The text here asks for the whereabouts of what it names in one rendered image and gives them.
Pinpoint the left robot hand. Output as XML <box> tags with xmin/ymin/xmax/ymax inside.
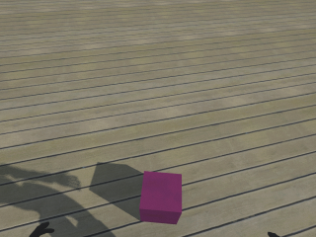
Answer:
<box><xmin>29</xmin><ymin>222</ymin><xmax>54</xmax><ymax>237</ymax></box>

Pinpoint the carton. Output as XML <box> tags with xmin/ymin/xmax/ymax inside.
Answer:
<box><xmin>139</xmin><ymin>171</ymin><xmax>182</xmax><ymax>224</ymax></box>

